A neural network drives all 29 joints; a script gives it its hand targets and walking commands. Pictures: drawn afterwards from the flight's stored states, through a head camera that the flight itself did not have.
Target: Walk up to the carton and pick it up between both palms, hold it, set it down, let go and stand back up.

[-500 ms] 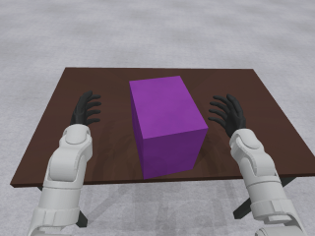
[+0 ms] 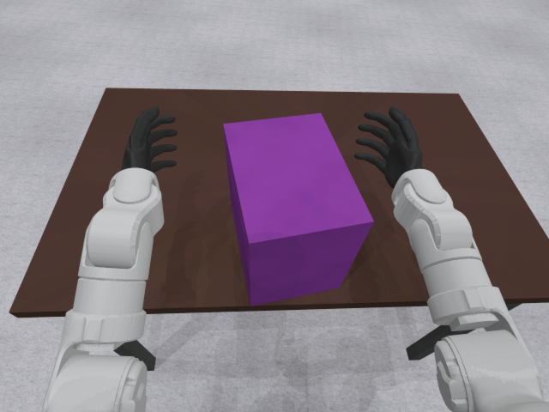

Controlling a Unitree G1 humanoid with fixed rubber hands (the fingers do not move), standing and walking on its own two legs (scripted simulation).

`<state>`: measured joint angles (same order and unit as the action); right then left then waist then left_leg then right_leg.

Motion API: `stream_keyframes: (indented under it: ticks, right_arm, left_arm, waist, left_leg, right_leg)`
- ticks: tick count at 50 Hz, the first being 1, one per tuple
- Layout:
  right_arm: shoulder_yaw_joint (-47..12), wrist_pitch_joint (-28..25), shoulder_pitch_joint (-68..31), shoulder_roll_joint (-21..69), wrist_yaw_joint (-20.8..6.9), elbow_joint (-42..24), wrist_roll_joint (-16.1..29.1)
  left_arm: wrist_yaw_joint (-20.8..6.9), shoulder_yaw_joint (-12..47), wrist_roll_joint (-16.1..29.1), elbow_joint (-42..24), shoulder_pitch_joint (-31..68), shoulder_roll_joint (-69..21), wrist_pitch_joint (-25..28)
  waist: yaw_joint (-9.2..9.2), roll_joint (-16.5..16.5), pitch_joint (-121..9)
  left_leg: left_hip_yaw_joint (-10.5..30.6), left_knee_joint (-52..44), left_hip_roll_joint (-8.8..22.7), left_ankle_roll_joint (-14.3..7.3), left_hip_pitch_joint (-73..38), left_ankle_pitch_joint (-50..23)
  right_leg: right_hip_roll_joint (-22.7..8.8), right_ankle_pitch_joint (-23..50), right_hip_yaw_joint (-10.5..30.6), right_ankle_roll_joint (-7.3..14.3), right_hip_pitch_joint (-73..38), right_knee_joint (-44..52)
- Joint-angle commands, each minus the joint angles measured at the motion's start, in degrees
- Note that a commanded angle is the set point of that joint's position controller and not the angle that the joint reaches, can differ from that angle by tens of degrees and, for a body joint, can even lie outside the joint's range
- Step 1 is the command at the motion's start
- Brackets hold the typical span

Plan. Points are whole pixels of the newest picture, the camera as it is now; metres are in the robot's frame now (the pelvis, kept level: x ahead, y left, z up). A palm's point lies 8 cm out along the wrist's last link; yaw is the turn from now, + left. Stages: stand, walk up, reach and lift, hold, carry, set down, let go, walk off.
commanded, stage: reach and lift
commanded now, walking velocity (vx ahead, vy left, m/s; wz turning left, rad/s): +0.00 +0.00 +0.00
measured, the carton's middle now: (285, 211) +0.43 -0.01 +0.01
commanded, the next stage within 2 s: none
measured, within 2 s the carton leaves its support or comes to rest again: leaves its support in 1.40 s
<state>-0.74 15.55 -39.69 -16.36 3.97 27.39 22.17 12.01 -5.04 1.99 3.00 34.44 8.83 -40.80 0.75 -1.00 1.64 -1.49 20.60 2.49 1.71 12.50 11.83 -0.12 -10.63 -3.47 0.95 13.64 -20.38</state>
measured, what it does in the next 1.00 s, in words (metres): stands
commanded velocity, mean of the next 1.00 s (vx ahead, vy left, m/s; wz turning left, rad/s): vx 0.00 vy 0.00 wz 0.00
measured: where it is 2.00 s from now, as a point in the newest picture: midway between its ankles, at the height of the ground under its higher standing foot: outside the picture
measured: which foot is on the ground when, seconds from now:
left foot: down 0.00-1.00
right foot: down 0.00-1.00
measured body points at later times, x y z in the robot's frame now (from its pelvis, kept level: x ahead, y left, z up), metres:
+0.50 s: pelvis +0.00 +0.00 +0.00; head +0.07 +0.01 +0.44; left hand +0.45 +0.19 +0.14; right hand +0.49 -0.15 +0.14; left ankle -0.02 +0.14 -0.75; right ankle +0.00 -0.11 -0.75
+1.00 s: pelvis +0.00 +0.00 -0.01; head +0.12 +0.00 +0.42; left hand +0.44 +0.19 +0.04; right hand +0.49 -0.15 +0.06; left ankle -0.02 +0.14 -0.75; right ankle +0.00 -0.11 -0.75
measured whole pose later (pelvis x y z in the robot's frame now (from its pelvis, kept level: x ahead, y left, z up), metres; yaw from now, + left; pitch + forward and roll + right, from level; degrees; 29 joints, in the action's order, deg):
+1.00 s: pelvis +0.00 +0.00 -0.01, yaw +0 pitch +24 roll +0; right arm -2.3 -9.1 -54.7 -14.9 -1.4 65.0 15.8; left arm 9.5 -5.7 2.0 50.4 42.2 7.4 10.5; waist 3.0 -0.8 -11.4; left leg -1.5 23.3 2.7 1.8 36.5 10.5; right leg 0.0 -8.7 -3.3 1.0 37.2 -22.1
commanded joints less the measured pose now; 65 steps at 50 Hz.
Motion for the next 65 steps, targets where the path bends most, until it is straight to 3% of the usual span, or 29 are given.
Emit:
stream_keyframes:
  ticks: [1,5,9,10,14,15,18,22,24,25,28,29,31,34,35,36,37,38,39,42,45,50,53,57,59,60,62,63,65]
  right_arm:
    - [-2.8,-2.5,-39.0,-16.3,0.3,0.7,1.9]
    - [-4.5,-2.9,-44.2,-14.7,0.0,1.5,3.5]
    - [-2.7,-1.7,-42.6,-15.8,0.4,8.6,1.2]
    - [-3.6,-1.4,-44.9,-15.6,-0.1,12.7,1.2]
    - [-3.9,-2.6,-45.9,-15.7,0.4,12.8,1.8]
    - [-3.4,-2.6,-45.4,-15.7,0.3,15.9,1.2]
    - [-6.2,-3.6,-45.8,-14.3,-0.6,19.7,1.5]
    - [-5.4,-7.5,-44.2,-10.4,-1.0,20.8,-0.6]
    - [-3.9,-10.5,-44.2,-11.0,-0.9,18.5,-1.5]
    - [-4.6,-10.9,-41.9,-8.4,-1.0,24.0,-2.3]
    - [-5.2,-13.4,-40.3,-7.9,-1.6,24.8,-2.3]
    - [-5.8,-13.4,-39.9,-6.5,-1.9,29.3,-3.3]
    - [-5.5,-16.2,-42.6,-6.7,-2.5,24.7,-3.4]
    - [-3.7,-19.4,-36.5,-4.0,-3.5,34.4,-6.2]
    - [-3.4,-20.6,-37.3,-2.6,-3.6,33.6,-6.4]
    - [-4.8,-21.9,-38.7,-2.8,-4.0,31.5,-5.8]
    - [-3.6,-22.6,-38.9,-1.8,-4.4,32.7,-5.4]
    - [-5.8,-22.5,-39.3,-1.9,-4.8,35.9,-5.6]
    - [-4.3,-24.2,-39.4,-1.8,-5.0,32.8,-5.9]
    - [-3.5,-24.7,-36.0,-1.4,-5.8,40.9,-7.6]
    - [-5.4,-25.8,-37.8,1.6,-6.4,37.2,-7.1]
    - [-1.8,-29.3,-39.9,4.1,-5.8,30.2,-11.5]
    - [-0.6,-30.2,-37.8,6.9,-4.9,30.4,-14.9]
    - [3.1,-31.1,-35.3,10.0,-4.0,36.7,-18.5]
    - [2.2,-31.0,-37.2,18.4,-5.4,34.5,-20.2]
    - [2.1,-31.6,-35.4,22.5,-5.3,32.3,-22.0]
    - [4.3,-32.3,-36.1,34.4,-7.5,34.6,-28.4]
    - [6.0,-32.0,-33.9,35.7,-7.9,36.3,-31.1]
    - [9.9,-32.3,-31.4,36.6,-7.5,40.0,-35.0]
  left_arm:
    - [0.6,-8.3,2.2,3.1,29.5,5.5,3.5]
    - [0.4,-9.4,3.2,11.1,31.7,7.3,5.5]
    - [1.1,-8.4,1.6,11.8,34.4,6.4,6.5]
    - [0.9,-9.4,1.4,15.6,36.6,7.7,7.0]
    - [0.9,-8.9,1.5,15.2,37.1,7.3,8.6]
    - [0.9,-8.7,0.4,17.7,37.3,6.5,8.6]
    - [0.5,-8.6,0.2,22.6,37.7,4.8,11.3]
    - [-0.2,-7.7,0.7,27.2,34.7,3.1,17.8]
    - [-0.1,-7.2,0.4,22.7,35.4,1.7,21.3]
    - [-0.6,-7.9,0.3,27.7,33.9,2.0,23.2]
    - [-1.2,-6.3,0.5,26.3,33.1,-0.7,27.3]
    - [-1.8,-8.8,-1.6,33.6,33.3,0.9,28.6]
    - [-2.1,-7.6,0.8,31.7,33.8,-0.3,32.5]
    - [-2.0,-8.2,-1.5,35.4,31.4,-2.1,39.6]
    - [-2.0,-5.2,-0.4,36.8,32.2,-4.2,41.9]
    - [-1.8,-7.6,-0.4,37.7,32.0,-2.8,43.8]
    - [-1.5,-5.7,-0.5,37.2,33.3,-4.1,45.7]
    - [-1.9,-6.0,0.6,42.5,33.7,-4.2,47.0]
    - [-1.9,-6.0,0.5,40.4,33.3,-4.6,48.1]
    - [-2.9,-5.8,-0.8,48.2,30.0,-4.8,50.8]
    - [-3.4,-7.4,-0.6,47.3,31.5,-5.2,53.4]
    - [-4.1,-8.9,-1.8,44.1,30.9,-7.2,56.4]
    - [-4.4,-10.4,-4.8,44.0,29.0,-8.5,56.7]
    - [-4.1,-13.3,-9.9,45.9,27.6,-11.8,56.1]
    - [-5.7,-13.8,-12.3,45.3,29.7,-17.1,56.5]
    - [-6.5,-13.2,-12.6,44.7,29.0,-19.7,57.1]
    - [-8.7,-12.6,-17.1,46.6,33.8,-28.2,57.0]
    - [-9.3,-14.6,-18.9,49.8,32.4,-28.1,57.1]
    - [-8.4,-15.8,-23.1,46.8,33.0,-29.5,56.6]
  waist:
    - [10.0,3.3,-36.4]
    - [11.99,0.2,-39.7]
    - [9.58,2.8,-44.6]
    - [11.08,3.1,-41.7]
    - [11.52,3.9,-43.9]
    - [10.01,4.7,-40.7]
    - [11.85,3.7,-40.1]
    - [10.84,2.5,-42.9]
    - [10.27,4.1,-47.7]
    - [11.02,4.2,-45.9]
    - [9.94,5.6,-49.8]
    - [11.98,4.7,-43.5]
    - [10.89,1.9,-47.0]
    - [11.39,4.3,-51.9]
    - [10.27,5.5,-53.6]
    - [12.31,2.8,-55.1]
    - [11.18,6.0,-56.6]
    - [11.78,1.9,-53.1]
    - [11.46,2.7,-56.7]
    - [10.29,3.3,-53.0]
    - [12.39,1.6,-56.5]
    - [10.47,0.7,-63.2]
    - [10.61,1.0,-63.3]
    - [8.24,0.7,-56.0]
    - [10.21,0.2,-57.1]
    - [8.64,-0.6,-56.2]
    - [7.86,0.5,-54.3]
    - [8.7,-1.4,-49.3]
    - [7.97,1.4,-45.6]
  left_leg:
    - [-0.8,6.2,-1.3,2.8,-12.0,-35.9]
    - [-2.4,4.9,-3.0,0.7,-4.6,-30.2]
    - [-0.9,6.8,-1.7,2.7,-9.9,-37.6]
    - [-1.2,7.3,-1.6,2.2,-8.5,-34.9]
    - [-2.4,7.3,-2.4,3.1,-9.0,-36.8]
    - [-1.7,7.3,-2.1,3.1,-8.9,-36.3]
    - [-1.8,7.1,-1.9,3.4,-9.1,-36.3]
    - [-1.7,7.7,-1.9,3.6,-6.7,-37.2]
    - [-1.8,8.5,-1.6,4.4,-9.5,-41.8]
    - [-1.6,9.3,-1.7,4.1,-8.0,-42.0]
    - [-2.3,9.5,-1.6,4.9,-8.8,-45.3]
    - [-3.0,8.0,-2.2,4.1,-5.2,-40.2]
    - [-2.1,7.0,-1.6,3.8,-3.5,-39.7]
    - [-2.7,9.5,-1.2,4.3,-5.2,-43.4]
    - [-2.4,9.2,-1.2,4.8,-5.3,-43.5]
    - [-3.1,9.6,-1.4,4.1,-4.9,-43.9]
    - [-2.9,9.8,-1.3,4.6,-4.1,-42.7]
    - [-3.0,11.0,-1.3,4.1,-0.1,-40.7]
    - [-3.2,10.5,-1.3,3.9,-0.3,-40.3]
    - [-3.6,10.9,-1.2,4.2,0.4,-38.4]
    - [-3.7,11.4,-1.5,3.9,3.8,-38.7]
    - [-3.7,10.6,-1.9,3.5,6.6,-40.7]
    - [-4.3,10.0,-2.1,3.2,8.3,-41.3]
    - [-3.7,9.4,-1.7,3.1,5.9,-44.0]
    - [-4.6,8.2,-2.4,1.8,10.9,-37.0]
    - [-4.6,6.6,-2.7,1.7,11.9,-36.2]
    - [-4.4,5.3,-2.4,1.4,11.8,-34.0]
    - [-4.3,3.4,-2.0,0.7,11.6,-31.0]
    - [-4.7,3.6,-2.1,1.3,7.8,-31.7]
  right_leg:
    - [5.5,22.7,3.7,1.0,-5.7,0.8]
    - [4.7,26.9,4.6,0.0,-10.9,-0.5]
    - [5.6,30.2,3.2,0.4,-7.7,-1.6]
    - [5.6,25.2,3.7,0.6,-4.8,-0.6]
    - [5.6,31.0,3.3,1.0,-8.6,-0.7]
    - [5.7,30.1,2.5,0.7,-6.1,-1.3]
    - [6.1,28.2,2.2,0.7,-4.5,-0.8]
    - [5.3,30.7,2.7,0.7,-7.4,-1.3]
    - [6.1,31.3,1.9,0.7,-4.9,-1.4]
    - [5.6,29.7,2.4,0.8,-2.9,-1.0]
    - [5.5,32.0,1.6,1.0,-2.7,-2.3]
    - [4.6,28.2,2.3,0.2,-1.7,-0.9]
    - [4.5,31.3,2.4,0.0,-4.8,-1.8]
    - [5.1,27.8,2.0,0.9,0.8,-2.7]
    - [5.0,27.1,1.4,1.1,1.6,-2.3]
    - [4.7,29.1,1.8,0.9,0.6,-2.9]
    - [4.6,27.7,2.0,1.4,1.6,-2.8]
    - [3.9,28.5,2.1,0.7,1.8,-4.0]
    - [4.5,27.1,1.3,0.8,1.3,-3.7]
    - [4.3,24.0,0.7,1.0,6.4,-3.5]
    - [3.7,27.1,1.7,0.4,3.4,-5.7]
    - [3.8,34.9,1.5,-0.6,-0.7,-6.6]
    - [3.6,39.8,2.0,-1.3,-3.2,-7.1]
    - [3.9,39.1,1.1,-1.2,-2.6,-6.0]
    - [2.7,38.8,2.5,-1.3,-6.1,-6.0]
    - [2.2,43.4,2.1,-2.3,-10.1,-7.1]
    - [1.6,41.9,1.2,-2.4,-11.8,-6.2]
    - [1.7,36.4,1.3,-2.4,-11.1,-5.8]
    - [2.3,30.5,0.0,-1.3,-11.1,-3.5]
